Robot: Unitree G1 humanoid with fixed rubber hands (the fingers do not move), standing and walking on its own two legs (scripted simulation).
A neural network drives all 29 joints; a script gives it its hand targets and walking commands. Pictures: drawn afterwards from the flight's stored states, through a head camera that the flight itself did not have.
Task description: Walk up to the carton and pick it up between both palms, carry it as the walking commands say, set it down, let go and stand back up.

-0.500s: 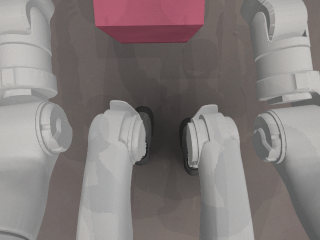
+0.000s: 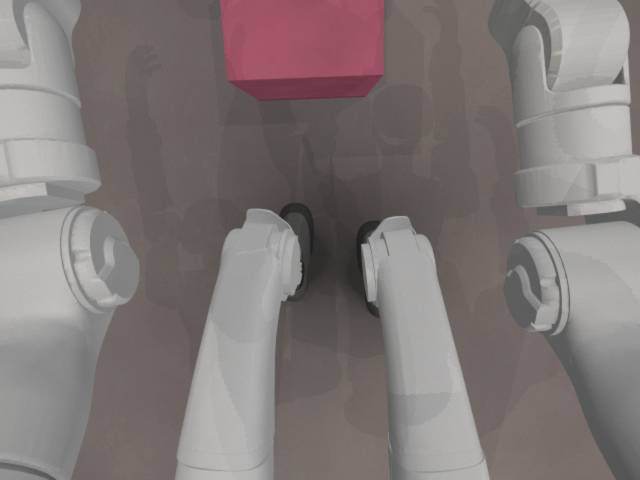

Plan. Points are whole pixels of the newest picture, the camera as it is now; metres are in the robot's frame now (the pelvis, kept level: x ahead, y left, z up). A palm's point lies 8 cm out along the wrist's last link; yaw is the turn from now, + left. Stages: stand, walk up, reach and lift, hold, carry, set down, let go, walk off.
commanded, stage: set down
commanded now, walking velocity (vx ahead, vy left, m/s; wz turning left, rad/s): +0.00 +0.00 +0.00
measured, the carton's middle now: (306, 17) +0.59 +0.06 -0.43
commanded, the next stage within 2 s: let go in 0.36 s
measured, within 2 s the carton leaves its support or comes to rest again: neither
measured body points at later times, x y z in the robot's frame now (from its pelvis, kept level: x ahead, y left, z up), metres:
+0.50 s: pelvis +0.01 +0.00 +0.11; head +0.36 +0.00 +0.38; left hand +0.57 +0.24 -0.01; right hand +0.57 -0.14 -0.01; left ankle +0.15 +0.08 -0.52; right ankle +0.11 -0.09 -0.52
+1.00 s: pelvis +0.06 +0.01 +0.17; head +0.25 +0.01 +0.58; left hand +0.40 +0.25 +0.09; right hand +0.40 -0.21 +0.09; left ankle +0.14 +0.08 -0.52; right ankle +0.11 -0.10 -0.52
